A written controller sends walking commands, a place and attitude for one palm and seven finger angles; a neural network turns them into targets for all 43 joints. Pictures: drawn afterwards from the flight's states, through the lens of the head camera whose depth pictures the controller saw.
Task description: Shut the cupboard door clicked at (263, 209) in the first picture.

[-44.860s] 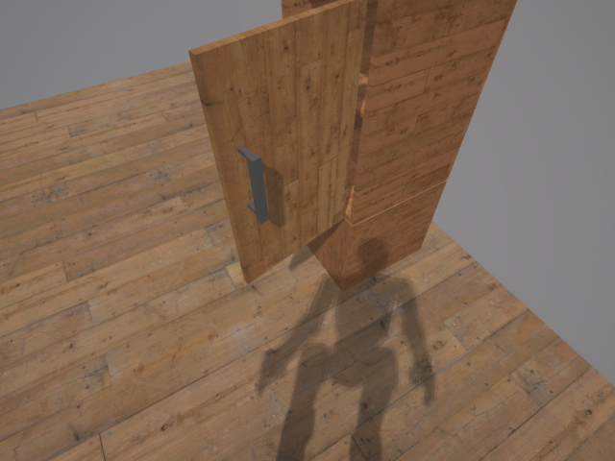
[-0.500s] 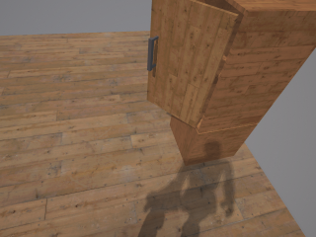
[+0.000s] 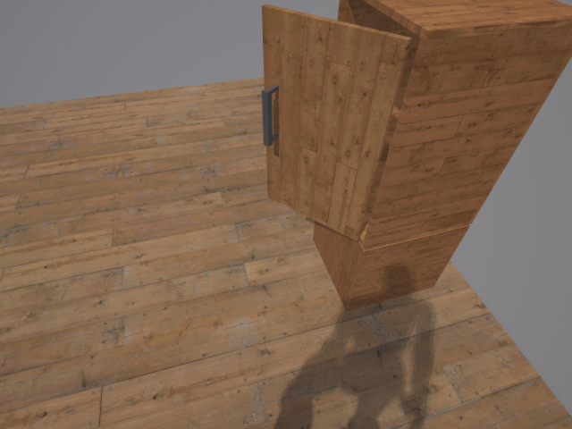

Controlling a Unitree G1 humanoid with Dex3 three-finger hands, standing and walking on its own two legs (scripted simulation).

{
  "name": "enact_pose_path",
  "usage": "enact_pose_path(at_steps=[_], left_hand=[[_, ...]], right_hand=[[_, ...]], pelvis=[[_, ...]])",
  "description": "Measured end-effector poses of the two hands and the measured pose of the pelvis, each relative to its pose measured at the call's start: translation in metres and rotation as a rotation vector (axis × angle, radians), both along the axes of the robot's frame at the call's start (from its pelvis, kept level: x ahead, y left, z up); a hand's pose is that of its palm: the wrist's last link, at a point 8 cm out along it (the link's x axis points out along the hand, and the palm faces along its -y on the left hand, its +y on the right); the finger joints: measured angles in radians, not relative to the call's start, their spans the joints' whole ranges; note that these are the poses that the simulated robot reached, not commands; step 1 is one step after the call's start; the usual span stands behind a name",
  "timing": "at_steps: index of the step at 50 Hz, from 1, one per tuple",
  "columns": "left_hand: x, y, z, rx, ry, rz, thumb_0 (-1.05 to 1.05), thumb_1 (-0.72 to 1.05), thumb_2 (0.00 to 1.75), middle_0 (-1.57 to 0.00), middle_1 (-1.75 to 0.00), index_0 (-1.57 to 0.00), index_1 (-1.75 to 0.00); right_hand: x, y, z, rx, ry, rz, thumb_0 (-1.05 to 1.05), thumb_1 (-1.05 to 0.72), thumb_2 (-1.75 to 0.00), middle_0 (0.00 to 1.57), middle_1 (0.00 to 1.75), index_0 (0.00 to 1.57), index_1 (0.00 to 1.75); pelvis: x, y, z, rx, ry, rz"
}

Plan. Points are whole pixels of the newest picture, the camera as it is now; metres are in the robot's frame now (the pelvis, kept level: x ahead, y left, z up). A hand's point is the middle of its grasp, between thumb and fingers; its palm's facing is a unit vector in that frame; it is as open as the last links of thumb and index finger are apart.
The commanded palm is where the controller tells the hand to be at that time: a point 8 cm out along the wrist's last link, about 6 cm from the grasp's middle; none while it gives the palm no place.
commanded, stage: let the arm hang, fingers relaxed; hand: left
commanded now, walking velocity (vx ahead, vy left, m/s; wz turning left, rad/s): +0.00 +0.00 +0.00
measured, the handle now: (271, 116) +0.87 +0.08 -0.01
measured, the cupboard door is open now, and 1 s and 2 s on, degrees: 38 38 38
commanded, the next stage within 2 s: look to check the result in 0.22 s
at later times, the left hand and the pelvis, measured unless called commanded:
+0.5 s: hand out of the picture -0.02 +0.17 -0.18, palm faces +0.03 -0.98 -0.19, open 7.4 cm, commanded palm none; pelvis +0.01 +0.00 +0.00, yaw +0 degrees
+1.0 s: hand out of the picture +0.03 +0.18 -0.17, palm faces +0.02 -0.97 -0.23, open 7.4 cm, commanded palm none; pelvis +0.02 -0.01 +0.00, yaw +1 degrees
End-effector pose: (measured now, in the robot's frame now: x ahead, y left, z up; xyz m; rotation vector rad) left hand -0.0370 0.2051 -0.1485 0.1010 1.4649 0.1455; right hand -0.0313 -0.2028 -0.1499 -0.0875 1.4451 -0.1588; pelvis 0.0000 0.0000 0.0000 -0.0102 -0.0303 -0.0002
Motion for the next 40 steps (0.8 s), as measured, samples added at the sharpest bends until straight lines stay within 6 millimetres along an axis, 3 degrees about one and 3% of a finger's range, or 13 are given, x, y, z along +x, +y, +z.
enact_pose_path(at_steps=[10, 26, 40], left_hand=[[0.013, -0.007, -0.002, -0.019, -0.032, -0.003, 0.00, 0.91, 0.89, -0.20, -0.30, -0.20, -0.30], [0.014, 0.016, 0.004, 0.040, -0.005, -0.012, 0.00, 0.91, 0.89, -0.20, -0.30, -0.20, -0.30], [0.043, 0.026, 0.007, 0.063, -0.053, -0.037, 0.01, 0.91, 0.89, -0.20, -0.30, -0.20, -0.30]], right_hand=[[0.006, -0.002, 0.002, -0.013, -0.016, -0.005, 0.01, -0.91, -0.90, 0.20, 0.30, 0.20, 0.30], [0.018, -0.018, 0.004, -0.039, -0.019, 0.006, 0.01, -0.91, -0.90, 0.20, 0.30, 0.20, 0.30], [0.042, -0.036, 0.008, -0.070, -0.053, 0.030, 0.01, -0.91, -0.90, 0.20, 0.30, 0.20, 0.30]], pelvis=[[0.003, 0.000, 0.000, 0.002, 0.002, 0.000], [0.008, -0.002, 0.001, 0.001, -0.002, -0.003], [0.012, -0.004, 0.002, 0.003, -0.005, -0.002]])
